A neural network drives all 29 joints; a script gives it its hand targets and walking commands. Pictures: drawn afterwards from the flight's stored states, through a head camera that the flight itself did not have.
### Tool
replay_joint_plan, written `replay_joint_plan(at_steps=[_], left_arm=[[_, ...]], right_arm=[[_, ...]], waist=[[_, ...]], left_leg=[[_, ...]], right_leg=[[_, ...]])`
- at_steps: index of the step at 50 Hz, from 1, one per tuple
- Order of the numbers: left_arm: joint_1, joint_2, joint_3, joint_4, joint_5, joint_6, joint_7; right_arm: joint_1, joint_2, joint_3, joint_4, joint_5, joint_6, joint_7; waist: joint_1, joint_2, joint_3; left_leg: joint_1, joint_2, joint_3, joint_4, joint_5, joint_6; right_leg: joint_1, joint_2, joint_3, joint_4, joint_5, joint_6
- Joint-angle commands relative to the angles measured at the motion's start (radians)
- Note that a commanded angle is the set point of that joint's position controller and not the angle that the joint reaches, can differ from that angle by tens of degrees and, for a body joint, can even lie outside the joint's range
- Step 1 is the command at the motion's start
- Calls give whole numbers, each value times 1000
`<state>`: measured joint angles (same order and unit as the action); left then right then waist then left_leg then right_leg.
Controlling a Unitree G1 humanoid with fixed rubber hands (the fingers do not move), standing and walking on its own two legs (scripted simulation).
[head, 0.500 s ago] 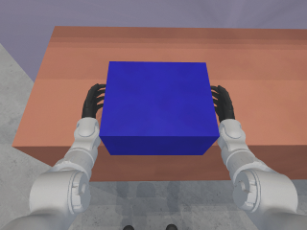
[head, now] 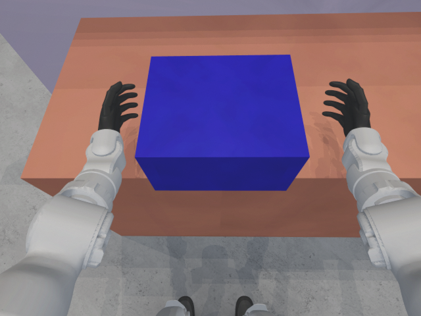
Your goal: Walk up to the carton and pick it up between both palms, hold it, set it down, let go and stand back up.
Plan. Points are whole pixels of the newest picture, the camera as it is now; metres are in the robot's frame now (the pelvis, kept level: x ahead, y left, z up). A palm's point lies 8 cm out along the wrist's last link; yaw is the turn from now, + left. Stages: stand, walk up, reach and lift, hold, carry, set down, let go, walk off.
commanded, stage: set down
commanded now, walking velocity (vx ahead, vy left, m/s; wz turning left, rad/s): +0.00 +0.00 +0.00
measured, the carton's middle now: (220, 125) +0.48 +0.01 +0.01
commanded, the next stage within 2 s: none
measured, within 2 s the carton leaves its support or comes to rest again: neither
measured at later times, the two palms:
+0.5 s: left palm (64, 61) +0.47 +0.23 +0.18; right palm (391, 58) +0.49 -0.23 +0.18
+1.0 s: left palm (79, 119) +0.41 +0.22 +0.12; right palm (376, 116) +0.43 -0.23 +0.12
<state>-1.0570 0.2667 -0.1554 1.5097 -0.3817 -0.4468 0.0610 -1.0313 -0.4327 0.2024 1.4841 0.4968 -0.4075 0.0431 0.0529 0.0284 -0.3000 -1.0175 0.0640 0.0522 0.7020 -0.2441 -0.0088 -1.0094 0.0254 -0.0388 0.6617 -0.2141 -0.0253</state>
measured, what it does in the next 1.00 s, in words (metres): stands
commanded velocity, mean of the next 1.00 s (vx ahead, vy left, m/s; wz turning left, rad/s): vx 0.00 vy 0.00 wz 0.00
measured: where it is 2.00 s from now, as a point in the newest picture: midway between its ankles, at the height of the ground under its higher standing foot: outside the picture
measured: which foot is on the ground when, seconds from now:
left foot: down 0.00-1.00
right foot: down 0.00-1.00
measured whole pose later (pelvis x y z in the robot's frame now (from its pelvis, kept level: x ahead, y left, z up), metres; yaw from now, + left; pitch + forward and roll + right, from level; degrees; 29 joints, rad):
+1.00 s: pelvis +0.02 +0.00 +0.04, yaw +1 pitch +12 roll -1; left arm -0.64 0.27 0.05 0.77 -0.17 0.04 0.03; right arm -0.68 -0.45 0.15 0.96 0.48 -0.11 0.03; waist 0.03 0.02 -0.11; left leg -0.42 0.04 0.04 0.39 -0.17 -0.01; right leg -0.40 0.03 -0.03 0.33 -0.13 -0.02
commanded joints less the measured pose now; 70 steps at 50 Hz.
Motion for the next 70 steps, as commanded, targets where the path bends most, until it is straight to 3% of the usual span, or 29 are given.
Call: replay_joint_plan(at_steps=[1, 4, 6, 10, 13, 16, 19, 24, 25, 26, 27, 32, 36, 39, 42, 44, 47, 48, 50, 52, 54, 56, 58, 59, 61, 63, 64, 65, 70], left_arm=[[-467, 184, -12, -246, -43, 16, -7], [-463, 227, 13, -289, -37, 77, -14], [-476, 237, 20, -227, -30, 116, -25], [-484, 239, 0, -210, -19, 173, -21], [-461, 257, 59, -339, 38, 234, -12], [-518, 274, 79, -378, 42, 277, -14], [-522, 240, 28, -404, 24, 327, -4], [-451, 164, -26, -330, 21, 412, -21], [-437, 169, -22, -330, 36, 416, -24], [-440, 166, -33, -323, 31, 415, -25], [-452, 172, -23, -350, 37, 413, -21], [-437, 184, 9, -496, 70, 422, 8], [-357, 192, 80, -577, 108, 459, 6], [-168, 178, 171, -702, 184, 471, -10], [-66, 182, 230, -754, 227, 469, -29], [38, 149, 247, -849, 240, 452, -35], [21, 169, 254, -914, 214, 444, -35], [80, 147, 243, -913, 205, 445, -37], [5, 170, 229, -1008, 170, 448, -28], [68, 140, 202, -952, 146, 459, -28], [120, 129, 196, -932, 136, 456, -37], [114, 154, 208, -893, 140, 440, -38], [175, 119, 196, -860, 156, 429, -41], [151, 129, 198, -869, 158, 420, -39], [186, 126, 201, -879, 173, 406, -25], [294, 85, 202, -859, 198, 400, -31], [204, 112, 202, -874, 193, 396, -31], [268, 87, 199, -857, 206, 399, -28], [365, 75, 206, -978, 219, 376, -8]], right_arm=[[-469, -156, 8, -254, 43, 26, 14], [-479, -175, -4, -323, 44, 81, 12], [-499, -174, -11, -286, 28, 123, 3], [-481, -188, -5, -222, 40, 181, -5], [-460, -220, -5, -322, 40, 203, -13], [-513, -236, -46, -341, 19, 230, -22], [-512, -255, -37, -295, 55, 272, -5], [-435, -267, -16, -149, 54, 331, 28], [-425, -267, -8, -141, 63, 333, 34], [-425, -261, -11, -156, 54, 332, 37], [-433, -271, -8, -180, 63, 333, 44], [-420, -274, -21, -314, 69, 325, 60], [-341, -263, -14, -346, 71, 343, 58], [-203, -258, -7, -437, 65, 317, 40], [-144, -247, -39, -504, 28, 291, 11], [-43, -226, -63, -573, 15, 263, -2], [-69, -222, -116, -695, -24, 254, -19], [-10, -216, -132, -701, -35, 256, -22], [-61, -228, -189, -800, -69, 264, -31], [14, -205, -202, -747, -82, 290, -29], [79, -170, -194, -741, -86, 300, -26], [67, -168, -190, -760, -87, 303, -25], [150, -132, -169, -693, -78, 302, -18], [118, -129, -160, -712, -68, 300, -13], [165, -138, -173, -684, -72, 287, -2], [248, -117, -148, -680, -69, 267, 4], [175, -137, -182, -692, -84, 264, 1], [234, -128, -160, -667, -82, 263, 5], [327, -121, -183, -757, -81, 221, 15]], waist=[[-20, -119, -860], [-9, -152, -886], [-18, -183, -822], [-14, -124, -709], [-3, -110, -803], [-19, -95, -740], [-29, -46, -649], [-69, -14, -407], [-57, -4, -383], [-69, -10, -363], [-46, 4, -376], [-19, 30, -457], [-1, -25, -450], [16, -54, -479], [-3, -86, -440], [-20, -81, -432], [-31, -94, -421], [-50, -102, -389], [-56, -70, -428], [-79, -92, -312], [-81, -94, -262], [-65, -85, -258], [-63, -74, -198], [-37, -64, -200], [-36, -30, -209], [-33, -50, -142], [-47, -29, -165], [-33, -32, -109], [-28, -24, -104]], left_leg=[[390, -71, 26, 26, 296, -27], [331, -80, 31, 15, 268, -12], [249, -84, 34, -17, 161, 7], [310, -77, 21, -56, 137, 1], [443, -78, 28, -64, 299, -18], [462, -77, 20, -98, 303, -27], [632, -57, 1, -136, 310, -45], [820, -37, -37, -178, 318, -57], [833, -34, -37, -187, 316, -57], [825, -35, -40, -194, 296, -54], [831, -36, -34, -205, 291, -57], [866, -42, -28, -198, 381, -60], [851, -52, -22, -222, 403, -47], [858, -61, -12, -238, 488, -37], [799, -76, 1, -264, 479, -29], [832, -76, 3, -268, 502, -32], [830, -86, 12, -273, 440, -31], [835, -84, 4, -281, 410, -32], [843, -87, 7, -283, 382, -36], [844, -80, -6, -290, 295, -26], [858, -81, -9, -295, 273, -21], [835, -80, -14, -297, 242, -13], [844, -78, -21, -311, 235, -12], [844, -74, -20, -309, 238, -9], [896, -69, -26, -306, 271, -23], [911, -69, -23, -308, 286, -18], [895, -69, -17, -310, 260, -19], [896, -70, -17, -318, 253, -23], [956, -71, -15, -315, 297, -29]], right_leg=[[459, 31, 3, 1, 354, 92], [560, 23, 23, 9, 396, 104], [614, 8, 41, 0, 343, 110], [567, 4, 44, -53, 217, 88], [643, 27, 27, -71, 416, 86], [683, 21, 27, -100, 445, 87], [576, 34, -1, -165, 356, 69], [460, 43, -27, -262, 229, 43], [460, 41, -24, -275, 201, 41], [458, 39, -27, -283, 187, 44], [458, 36, -25, -288, 170, 46], [535, 36, -20, -276, 262, 48], [676, 33, -1, -273, 343, 60], [838, 31, 12, -263, 508, 73], [938, 28, 25, -257, 589, 89], [964, 32, 24, -258, 621, 88], [952, 32, 24, -275, 557, 89], [942, 33, 20, -277, 526, 83], [897, 29, 14, -285, 464, 78], [846, 24, 16, -305, 340, 65], [835, 19, 21, -321, 284, 60], [815, 7, 34, -323, 246, 59], [816, 5, 36, -327, 216, 52], [795, 5, 37, -324, 198, 47], [771, 12, 26, -327, 189, 41], [798, 13, 31, -335, 203, 39], [783, 14, 25, -336, 182, 42], [785, 13, 29, -341, 165, 41], [793, 24, 27, -340, 188, 34]])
